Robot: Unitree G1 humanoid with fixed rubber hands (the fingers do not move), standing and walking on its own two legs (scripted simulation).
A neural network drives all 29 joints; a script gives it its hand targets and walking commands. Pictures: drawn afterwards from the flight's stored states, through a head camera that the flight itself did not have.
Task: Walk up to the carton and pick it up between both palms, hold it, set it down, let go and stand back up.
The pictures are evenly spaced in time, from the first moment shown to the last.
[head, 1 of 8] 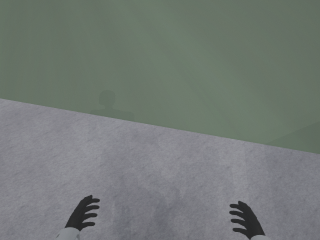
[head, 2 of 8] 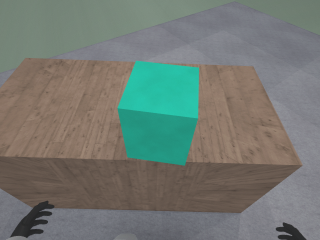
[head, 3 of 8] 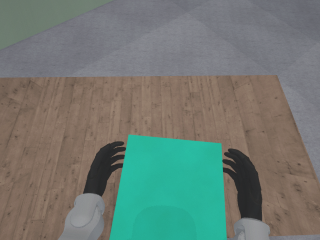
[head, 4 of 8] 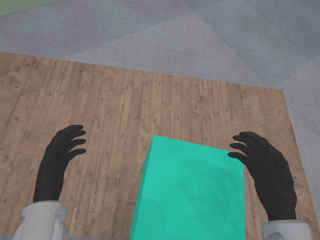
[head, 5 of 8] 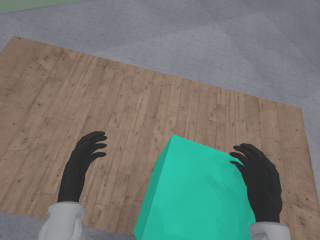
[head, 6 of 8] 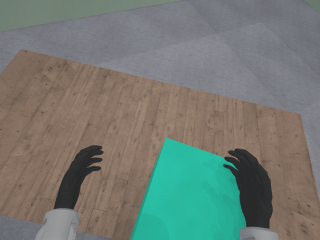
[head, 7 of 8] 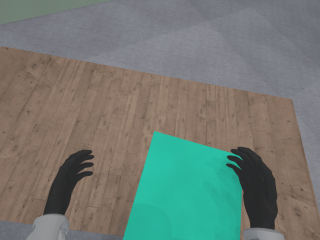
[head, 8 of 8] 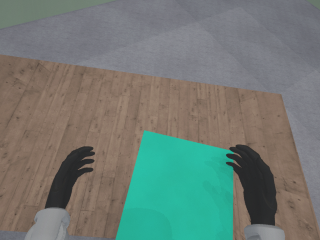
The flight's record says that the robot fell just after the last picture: no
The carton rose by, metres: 0.00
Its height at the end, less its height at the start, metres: +0.00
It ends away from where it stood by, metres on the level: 0.00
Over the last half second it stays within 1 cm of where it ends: yes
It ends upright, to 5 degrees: yes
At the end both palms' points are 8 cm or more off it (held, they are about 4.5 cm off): no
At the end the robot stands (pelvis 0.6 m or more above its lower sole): yes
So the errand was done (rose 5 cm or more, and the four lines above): no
